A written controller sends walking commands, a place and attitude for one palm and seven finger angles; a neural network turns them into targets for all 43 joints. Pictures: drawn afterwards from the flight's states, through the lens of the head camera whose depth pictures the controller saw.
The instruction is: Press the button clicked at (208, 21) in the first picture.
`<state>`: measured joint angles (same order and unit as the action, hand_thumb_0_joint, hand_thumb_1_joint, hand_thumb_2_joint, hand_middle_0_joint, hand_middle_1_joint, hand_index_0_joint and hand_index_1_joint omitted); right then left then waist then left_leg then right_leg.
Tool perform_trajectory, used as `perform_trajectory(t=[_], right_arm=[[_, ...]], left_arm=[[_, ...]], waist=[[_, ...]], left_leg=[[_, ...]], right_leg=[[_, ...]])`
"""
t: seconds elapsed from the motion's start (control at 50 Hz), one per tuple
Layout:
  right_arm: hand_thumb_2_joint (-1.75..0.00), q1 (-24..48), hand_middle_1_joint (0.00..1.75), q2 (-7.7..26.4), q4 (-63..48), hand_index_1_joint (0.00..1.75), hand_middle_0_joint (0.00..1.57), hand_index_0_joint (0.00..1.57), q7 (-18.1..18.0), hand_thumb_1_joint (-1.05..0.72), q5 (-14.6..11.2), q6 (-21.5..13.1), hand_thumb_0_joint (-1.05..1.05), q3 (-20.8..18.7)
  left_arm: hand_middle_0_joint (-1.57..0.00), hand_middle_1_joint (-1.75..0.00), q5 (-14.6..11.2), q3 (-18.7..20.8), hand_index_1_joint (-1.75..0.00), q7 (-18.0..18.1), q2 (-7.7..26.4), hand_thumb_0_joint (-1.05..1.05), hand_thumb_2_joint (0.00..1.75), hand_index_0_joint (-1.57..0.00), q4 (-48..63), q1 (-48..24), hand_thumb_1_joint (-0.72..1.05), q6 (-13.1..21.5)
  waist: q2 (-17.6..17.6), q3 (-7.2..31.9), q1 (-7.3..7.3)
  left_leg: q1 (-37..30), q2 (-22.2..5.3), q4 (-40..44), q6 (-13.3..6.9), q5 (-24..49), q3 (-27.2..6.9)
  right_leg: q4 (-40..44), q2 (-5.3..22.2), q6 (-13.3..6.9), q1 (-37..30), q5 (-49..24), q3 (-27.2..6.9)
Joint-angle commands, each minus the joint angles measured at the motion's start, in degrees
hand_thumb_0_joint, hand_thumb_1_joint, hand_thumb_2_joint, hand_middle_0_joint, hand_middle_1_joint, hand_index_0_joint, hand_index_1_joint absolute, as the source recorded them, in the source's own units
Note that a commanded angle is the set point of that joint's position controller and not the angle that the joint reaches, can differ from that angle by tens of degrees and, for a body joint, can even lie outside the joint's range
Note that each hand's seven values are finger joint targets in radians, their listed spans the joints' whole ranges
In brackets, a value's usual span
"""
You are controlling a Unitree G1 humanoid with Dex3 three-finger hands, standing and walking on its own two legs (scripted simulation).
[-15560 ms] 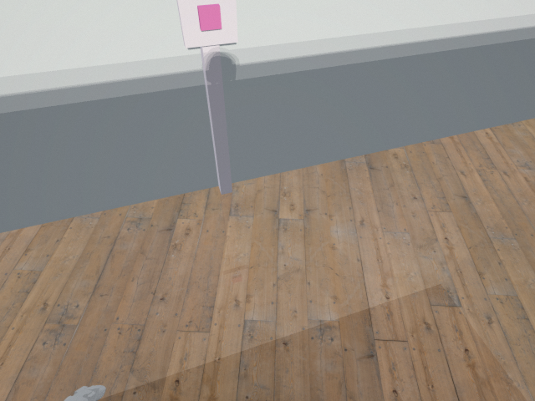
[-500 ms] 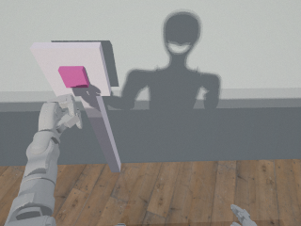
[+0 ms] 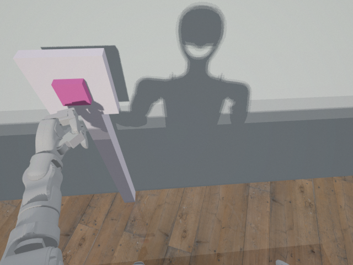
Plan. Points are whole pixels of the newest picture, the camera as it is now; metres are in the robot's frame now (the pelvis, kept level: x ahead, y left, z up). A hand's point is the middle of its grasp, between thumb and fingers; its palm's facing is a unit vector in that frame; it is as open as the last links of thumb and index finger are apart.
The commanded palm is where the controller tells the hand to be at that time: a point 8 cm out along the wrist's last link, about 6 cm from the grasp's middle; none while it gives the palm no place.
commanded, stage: aim a knuckle at the button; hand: left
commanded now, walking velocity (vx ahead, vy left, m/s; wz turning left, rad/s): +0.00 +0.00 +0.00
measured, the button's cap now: (73, 91) +0.48 +0.25 +0.12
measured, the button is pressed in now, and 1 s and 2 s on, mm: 0 1 9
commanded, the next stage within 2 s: press the button with the knuckle in 0.38 s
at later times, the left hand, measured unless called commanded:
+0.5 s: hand (81, 130) +0.39 +0.22 +0.09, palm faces +0.09 -1.00 +0.00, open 3.1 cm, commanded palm +0.37 +0.27 +0.09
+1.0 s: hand (86, 118) +0.43 +0.22 +0.09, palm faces +0.08 -1.00 +0.01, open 3.0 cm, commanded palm +0.40 +0.27 +0.09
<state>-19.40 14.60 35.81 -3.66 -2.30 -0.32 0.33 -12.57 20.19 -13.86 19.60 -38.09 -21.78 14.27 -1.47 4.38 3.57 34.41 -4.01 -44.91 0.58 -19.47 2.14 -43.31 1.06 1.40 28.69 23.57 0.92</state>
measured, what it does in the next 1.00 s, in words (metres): stands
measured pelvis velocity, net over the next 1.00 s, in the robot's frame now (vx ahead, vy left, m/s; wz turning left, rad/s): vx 0.00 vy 0.00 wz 0.00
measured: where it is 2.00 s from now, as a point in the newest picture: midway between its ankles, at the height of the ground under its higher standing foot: outside the picture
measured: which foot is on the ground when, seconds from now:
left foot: down 0.00-1.00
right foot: down 0.00-1.00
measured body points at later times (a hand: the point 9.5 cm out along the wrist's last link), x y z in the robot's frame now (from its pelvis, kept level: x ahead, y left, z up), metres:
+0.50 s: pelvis -0.01 -0.01 +0.00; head +0.05 +0.00 +0.44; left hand +0.38 +0.28 +0.09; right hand +0.10 -0.26 -0.11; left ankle +0.03 +0.13 -0.71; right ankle -0.02 -0.14 -0.71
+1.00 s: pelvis +0.00 +0.00 -0.01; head +0.06 +0.00 +0.44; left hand +0.42 +0.27 +0.09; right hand +0.06 -0.27 -0.12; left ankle +0.03 +0.13 -0.71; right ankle -0.02 -0.14 -0.71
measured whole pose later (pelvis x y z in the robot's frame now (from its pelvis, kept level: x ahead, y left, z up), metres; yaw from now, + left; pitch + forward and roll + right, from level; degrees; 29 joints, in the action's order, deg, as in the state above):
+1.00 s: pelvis +0.00 +0.00 -0.01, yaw +0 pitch +11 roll -2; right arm -19.6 14.8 36.1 -3.7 -1.8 1.4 0.9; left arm -10.1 22.1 -15.1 23.7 -52.6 -35.2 16.3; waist -1.0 4.6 5.0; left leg 38.7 -4.5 -47.4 0.9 -20.0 1.3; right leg -45.6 0.5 1.1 32.8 24.2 1.4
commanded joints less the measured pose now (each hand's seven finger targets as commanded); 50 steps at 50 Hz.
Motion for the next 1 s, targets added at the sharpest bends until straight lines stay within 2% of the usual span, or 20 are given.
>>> perform_trajectory(t=[0.0,0.06,0.08,0.16,0.18,0.22,0.28,0.32,0.36,0.42,0.48,0.52,0.56,0.62,0.66,0.74,0.78,0.84,0.92,0.98], right_arm=[[-0.90,1.15,0.30,8.16,-6.64,0.30,0.20,0.20,-0.78,-0.90,-0.33,-3.01,0.00,-3.00],[-0.90,1.20,0.30,8.30,-5.94,0.30,0.20,0.20,-1.10,-0.90,-0.34,-3.19,0.00,-2.85],[-0.90,1.35,0.30,8.22,-5.90,0.30,0.20,0.20,-1.12,-0.90,-0.34,-3.28,0.00,-2.69],[-0.90,1.66,0.30,8.39,-5.75,0.30,0.20,0.20,-1.12,-0.90,-0.27,-3.12,0.00,-2.48],[-0.90,1.94,0.30,8.21,-6.07,0.30,0.20,0.20,-1.00,-0.90,-0.30,-3.14,0.00,-2.36],[-0.90,1.48,0.30,8.59,-5.91,0.30,0.20,0.20,-1.00,-0.90,-0.13,-2.81,0.00,-2.22],[-0.90,1.82,0.30,8.43,-6.25,0.30,0.20,0.20,-0.99,-0.90,-0.11,-2.49,0.00,-2.12],[-0.90,1.29,0.30,8.65,-6.59,0.30,0.20,0.20,-1.05,-0.90,0.04,-2.26,0.00,-2.22],[-0.90,1.66,0.30,8.17,-7.00,0.30,0.20,0.20,-0.87,-0.90,-0.09,-2.32,0.00,-2.20],[-0.90,0.96,0.30,8.42,-6.68,0.30,0.20,0.20,-0.88,-0.90,-0.26,-2.21,0.00,-2.35],[-0.90,0.92,0.30,8.60,-6.44,0.30,0.20,0.20,-1.08,-0.90,-0.57,-2.16,0.00,-2.47],[-0.90,0.13,0.30,8.89,-5.70,0.30,0.20,0.20,-1.27,-0.90,-0.33,-2.10,0.00,-2.57],[-0.90,-0.12,0.30,8.88,-5.49,0.30,0.20,0.20,-1.27,-0.90,-0.28,-2.11,0.00,-2.76],[-0.90,-0.96,0.30,8.99,-4.74,0.30,0.20,0.20,-1.16,-0.90,0.00,-1.89,0.00,-2.76],[-0.90,-0.98,0.30,8.80,-4.75,0.30,0.20,0.20,-1.06,-0.90,-0.05,-1.80,0.00,-2.65],[-0.90,-1.78,0.30,9.16,-4.70,0.30,0.20,0.20,-0.91,-0.90,0.13,-1.41,0.00,-2.74],[-0.90,-1.95,0.30,8.93,-4.83,0.30,0.20,0.20,-0.77,-0.90,0.12,-1.18,0.00,-2.64],[-0.90,-2.85,0.30,9.39,-4.93,0.30,0.20,0.20,-0.64,-0.90,0.30,-0.81,0.00,-2.86],[-0.90,-3.54,0.30,9.42,-4.85,0.30,0.20,0.20,-0.58,-0.90,0.42,-0.27,0.00,-2.93],[-0.90,-3.52,0.30,9.31,-4.74,0.30,0.20,0.20,-0.59,-0.90,0.33,-0.09,0.00,-2.86]], left_arm=[[-1.30,-1.50,-0.80,0.02,-1.50,0.49,11.75,0.00,0.90,-1.30,15.09,-22.98,0.90,4.76],[-1.30,-1.50,-0.54,-0.45,-1.50,0.77,11.87,0.00,0.90,-1.30,13.93,-24.83,0.90,4.52],[-1.30,-1.50,-0.50,-1.98,-1.50,0.71,10.10,0.00,0.90,-1.30,12.92,-25.41,0.90,4.19],[-1.30,-1.50,0.02,-0.92,-1.50,1.38,11.64,0.00,0.90,-1.30,10.12,-26.58,0.90,3.63],[-1.30,-1.50,-0.01,-1.96,-1.50,1.36,10.14,0.00,0.90,-1.30,9.20,-25.99,0.90,3.30],[-1.30,-1.50,0.03,0.63,-1.50,1.69,13.10,0.00,0.90,-1.30,6.49,-26.11,0.90,3.13],[-1.30,-1.50,0.44,1.85,-1.50,1.50,14.88,0.00,0.90,-1.30,5.69,-28.59,0.90,3.76],[-1.30,-1.50,0.39,4.01,-1.50,0.96,17.46,0.00,0.90,-1.30,5.49,-27.60,0.90,4.64],[-1.30,-1.50,0.42,1.71,-1.50,0.04,15.27,0.00,0.90,-1.30,8.44,-28.46,0.90,5.64],[-1.30,-1.50,-0.54,0.90,-1.50,-0.80,13.77,0.00,0.90,-1.30,5.78,-27.03,0.90,5.02],[-1.30,-1.50,-0.74,-0.20,-1.50,-1.23,13.21,0.00,0.90,-1.30,6.80,-28.53,0.90,4.37],[-1.30,-1.50,-0.65,0.28,-1.50,-0.85,14.07,0.00,0.90,-1.30,5.95,-31.06,0.90,4.27],[-1.30,-1.50,-0.20,1.36,-1.50,-0.36,15.30,0.00,0.90,-1.30,6.71,-31.22,0.90,4.61],[-1.30,-1.50,0.37,1.89,-1.50,0.49,16.09,0.00,0.90,-1.30,5.02,-32.33,0.90,5.11],[-1.30,-1.50,0.65,1.08,-1.50,0.53,15.11,0.00,0.90,-1.30,3.56,-32.87,0.90,5.20],[-1.30,-1.50,1.23,3.59,-1.50,0.61,18.19,0.00,0.90,-1.30,0.81,-33.38,0.90,5.34],[-1.30,-1.50,1.51,2.19,-1.50,0.42,16.84,0.00,0.90,-1.30,-0.21,-34.64,0.90,5.24],[-1.30,-1.50,1.48,4.99,-1.50,0.35,19.81,0.00,0.90,-1.30,-1.87,-34.39,0.90,5.56],[-1.30,-1.50,1.49,5.47,-1.50,-0.26,20.60,0.00,0.90,-1.30,-3.06,-35.70,0.90,5.99],[-1.30,-1.50,1.39,4.33,-1.50,-0.63,19.72,0.00,0.90,-1.30,-2.91,-38.68,0.90,6.33]], waist=[[-2.53,16.77,-0.04],[-3.05,16.36,0.28],[-2.40,16.06,0.57],[-0.81,15.96,0.19],[-1.76,15.83,-0.01],[1.38,15.04,-0.18],[-0.32,15.67,-0.15],[0.75,17.90,-0.79],[-4.20,19.54,-0.76],[-0.82,17.70,0.12],[-2.73,16.92,0.38],[0.05,16.82,0.95],[-2.65,19.05,0.31],[-0.59,18.59,0.84],[-1.73,18.33,0.85],[-1.46,19.38,0.38],[-2.49,18.50,0.90],[-0.46,20.20,0.39],[0.20,19.90,1.04],[-1.84,19.64,1.65]], left_leg=[[-16.07,2.65,4.59,-1.98,14.00,-1.80],[-16.83,2.54,4.55,-1.85,13.01,-2.37],[-16.95,2.56,4.65,-1.81,12.29,-2.58],[-15.63,2.68,4.54,-1.80,11.38,-2.71],[-15.64,2.85,4.48,-1.81,11.09,-2.44],[-13.20,3.00,4.15,-2.03,10.06,-2.37],[-12.79,3.09,3.83,-2.02,9.93,-1.80],[-12.28,3.10,3.31,-2.15,11.20,-1.66],[-14.89,3.07,3.21,-1.89,13.00,-1.57],[-13.71,2.95,3.08,-2.11,12.04,-1.84],[-14.21,2.90,3.40,-2.01,11.50,-1.91],[-13.55,2.81,3.28,-2.21,11.19,-2.45],[-14.90,2.93,3.16,-2.08,12.49,-2.19],[-14.24,2.79,2.78,-2.22,12.99,-2.44],[-14.05,2.85,2.92,-2.05,12.64,-2.26],[-13.20,2.76,2.59,-2.12,13.32,-1.91],[-13.06,2.80,2.48,-2.03,13.14,-1.84],[-12.08,2.75,2.06,-2.19,14.10,-1.68],[-11.28,2.74,1.46,-2.38,14.63,-1.45],[-12.20,2.69,1.40,-2.29,13.94,-1.57]], right_leg=[[4.93,-2.98,-1.97,-0.73,-18.70,1.52],[5.06,-2.92,-2.08,0.63,-17.11,1.65],[5.08,-2.89,-2.05,1.35,-16.16,1.92],[5.01,-2.59,-2.01,0.96,-15.67,1.81],[5.12,-2.59,-2.02,1.25,-15.44,1.73],[5.29,-2.53,-1.93,0.11,-15.16,1.46],[5.15,-2.31,-1.74,0.04,-15.46,0.93],[4.69,-2.41,-1.83,-2.18,-17.05,0.56],[4.11,-2.52,-2.10,-1.43,-18.52,0.67],[4.59,-2.91,-2.02,-0.64,-17.63,1.05],[4.82,-2.82,-2.02,0.74,-16.96,1.24],[4.81,-2.93,-1.98,0.82,-16.31,1.32],[4.56,-2.77,-2.02,0.51,-17.28,1.02],[4.33,-2.90,-1.94,0.63,-17.57,1.17],[4.20,-2.88,-1.93,1.17,-17.33,1.20],[3.84,-2.90,-1.91,0.48,-18.23,0.91],[3.80,-2.94,-1.90,1.44,-18.03,0.99],[3.43,-2.99,-1.82,0.02,-19.50,0.70],[3.22,-3.15,-1.70,-0.31,-20.80,0.53],[3.29,-3.23,-1.67,1.71,-19.44,0.66]])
